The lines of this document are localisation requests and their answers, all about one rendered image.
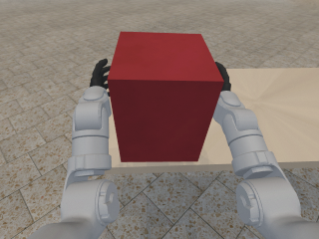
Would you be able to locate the robot right upper arm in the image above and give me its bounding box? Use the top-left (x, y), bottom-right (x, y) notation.
top-left (235, 176), bottom-right (319, 239)

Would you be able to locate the carton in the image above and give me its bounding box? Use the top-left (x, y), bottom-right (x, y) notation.
top-left (107, 31), bottom-right (224, 162)

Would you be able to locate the left robot hand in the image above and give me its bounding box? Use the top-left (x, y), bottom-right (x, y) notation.
top-left (90, 58), bottom-right (111, 96)

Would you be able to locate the robot right forearm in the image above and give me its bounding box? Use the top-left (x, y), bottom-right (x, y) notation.
top-left (212, 91), bottom-right (301, 214)

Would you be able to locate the table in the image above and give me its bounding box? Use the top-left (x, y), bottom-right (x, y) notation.
top-left (104, 68), bottom-right (319, 175)

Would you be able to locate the robot left upper arm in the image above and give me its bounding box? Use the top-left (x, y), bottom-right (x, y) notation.
top-left (26, 178), bottom-right (121, 239)

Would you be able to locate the robot left forearm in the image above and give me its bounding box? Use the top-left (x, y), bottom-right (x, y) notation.
top-left (60, 86), bottom-right (112, 219)

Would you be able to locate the right robot hand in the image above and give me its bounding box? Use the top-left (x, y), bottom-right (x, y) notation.
top-left (215, 62), bottom-right (231, 92)

